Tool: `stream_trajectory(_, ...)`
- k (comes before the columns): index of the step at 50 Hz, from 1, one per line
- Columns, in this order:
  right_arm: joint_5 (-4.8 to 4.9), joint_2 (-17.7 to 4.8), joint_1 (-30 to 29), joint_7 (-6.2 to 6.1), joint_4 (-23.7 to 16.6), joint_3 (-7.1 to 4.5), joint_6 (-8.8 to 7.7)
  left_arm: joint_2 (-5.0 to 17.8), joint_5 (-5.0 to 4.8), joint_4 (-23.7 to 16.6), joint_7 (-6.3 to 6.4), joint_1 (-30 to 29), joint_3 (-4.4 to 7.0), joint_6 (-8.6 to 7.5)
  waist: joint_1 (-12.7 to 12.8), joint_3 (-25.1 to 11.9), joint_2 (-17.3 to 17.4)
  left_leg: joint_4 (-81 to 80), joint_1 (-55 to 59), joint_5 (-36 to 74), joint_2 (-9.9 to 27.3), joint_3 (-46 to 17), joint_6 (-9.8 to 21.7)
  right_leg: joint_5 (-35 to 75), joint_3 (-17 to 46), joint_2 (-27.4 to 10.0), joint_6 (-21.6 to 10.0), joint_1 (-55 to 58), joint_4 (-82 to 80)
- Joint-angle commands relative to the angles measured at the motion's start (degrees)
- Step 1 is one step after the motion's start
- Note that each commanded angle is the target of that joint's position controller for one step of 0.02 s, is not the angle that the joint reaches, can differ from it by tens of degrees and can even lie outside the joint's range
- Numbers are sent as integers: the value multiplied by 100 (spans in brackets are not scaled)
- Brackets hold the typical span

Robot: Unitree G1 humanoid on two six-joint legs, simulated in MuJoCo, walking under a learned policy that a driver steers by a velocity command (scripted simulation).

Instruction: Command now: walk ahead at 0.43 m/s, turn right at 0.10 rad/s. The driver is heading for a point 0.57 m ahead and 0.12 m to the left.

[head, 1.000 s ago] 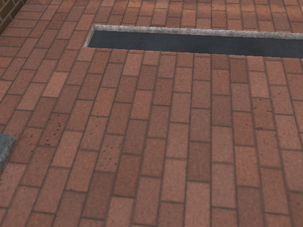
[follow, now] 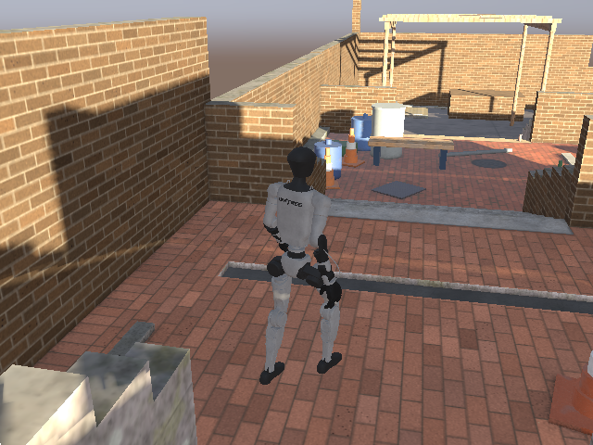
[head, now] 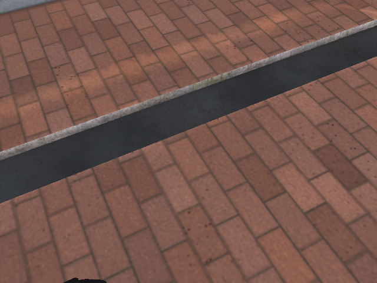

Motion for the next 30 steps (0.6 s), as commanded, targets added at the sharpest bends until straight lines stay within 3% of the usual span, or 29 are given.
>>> stream_trajectory(1, 20, -930, -46, -47, -220, -184, 8, 461, 78, -147, 98, 456, 144, -146, 566, -36, 521, 672, -462, 3825, 1270, -504, 652, 105, -266, 358, -165, 1403, -734)
stream_trajectory(2, 37, -801, 89, -64, -187, -137, 31, 607, 174, 125, 152, 1197, 205, -231, 794, -490, 350, 1677, -686, 3922, 978, -290, 496, 384, -188, 359, -287, 2404, -908)
stream_trajectory(3, 57, -589, 56, -84, -407, -58, 20, 977, 280, 235, 224, 2035, 286, -294, 1099, -1196, -217, 3102, -1537, 2134, 698, -51, 304, 1396, 961, -854, -527, 3639, -805)
stream_trajectory(4, 233, -78, 749, -116, -487, 58, 59, 1532, 158, 260, 291, 2228, 429, -223, 894, -1909, -1596, 5047, -2940, -1649, -182, 184, 97, 3315, 3027, -2468, -1499, 4677, -1104)
stream_trajectory(5, 56, -712, 425, -208, -370, -122, 166, 1272, -154, 285, 298, 2192, 412, -166, 943, -1751, -649, 5518, -3118, -1644, -20, -509, 149, 4243, 2820, -2154, -1532, 4275, -1057)
stream_trajectory(6, 66, -597, 95, -194, -451, -108, 180, 913, -173, 258, 308, 1723, 292, -185, 720, -1160, -493, 5512, -3231, -1353, 143, -655, 172, 4734, 1981, -1865, -1395, 3768, -1075)
stream_trajectory(7, 61, -460, -68, -181, -441, -68, 191, 580, -146, 246, 304, 1379, 195, -200, 574, -784, -333, 5190, -3217, -1091, 305, -653, 156, 4608, 1540, -1582, -1170, 3280, -1280)
stream_trajectory(9, -32, -417, -44, -130, -366, -72, 333, 339, -160, 260, 345, 1029, 105, -208, 284, -534, -432, 4701, -2734, -708, 427, -596, 61, 4296, 1006, -1184, -873, 2559, -1618)
stream_trajectory(11, -56, -307, 62, -100, -285, -67, 454, 382, -134, 339, 354, 1048, 86, -270, 140, -689, -345, 4448, -2227, -372, 308, -522, -14, 4640, 703, -1068, -889, 2238, -1726)
stream_trajectory(14, -75, -177, -112, -131, -236, -15, 564, 416, -110, 481, 354, 973, 58, -309, 43, -635, -364, 3558, -1881, -30, 319, -442, -70, 4327, 343, -891, -859, 1906, -1796)
stream_trajectory(17, -53, -189, -504, -211, -232, 30, 620, 451, -79, 695, 362, 1211, 48, -248, 229, -567, -525, 2754, -1604, 178, 289, -332, -41, 3554, 332, -837, -831, 1804, -1799)
stream_trajectory(20, -30, -229, -695, -273, -185, 60, 624, 472, -71, 848, 377, 1332, 49, -136, 335, -442, -431, 2102, -1300, 138, 299, -301, 43, 2095, 610, -928, -844, 1656, -1814)
stream_trajectory(22, -68, -199, -664, -300, -103, 104, 577, 468, -123, 903, 407, 1250, 44, -49, 217, -264, -160, 1028, -734, 778, 341, -324, 141, 630, 703, -776, -615, 1324, -1690)
stream_trajectory(24, -144, -645, -602, -339, -67, 60, 451, 291, -82, 947, 418, 1572, 29, -9, 488, -109, 447, 648, -367, 1889, 1175, -1176, 264, -611, 587, -285, -243, 995, -1364)
stream_trajectory(25, -3, -703, -918, -314, 4, 48, 444, 32, -169, 1145, 411, 2077, -10, 62, 808, 20, 1060, 533, -1108, 1514, 1330, -1389, 506, -843, 317, 105, -149, 1483, -1598)
stream_trajectory(26, 27, -362, -1053, -260, -5, 118, 426, 178, -134, 1298, 439, 1947, 8, 114, 655, 246, 838, 332, -1671, 954, 1197, -1362, 421, -584, 334, 72, -80, 1993, -1613)
stream_trajectory(27, 30, -263, -1034, -242, 40, 149, 402, 292, -129, 1317, 450, 1798, 58, 132, 583, 322, 712, 289, -1813, 784, 992, -1180, 293, -308, 419, -8, -92, 2190, -1590)
stream_trajectory(30, 49, -263, -831, -297, 258, 150, 389, 282, -132, 1412, 442, 1664, 70, 120, 507, 156, 547, 360, -1389, 911, 751, -939, 209, -73, 543, -185, -125, 2180, -1661)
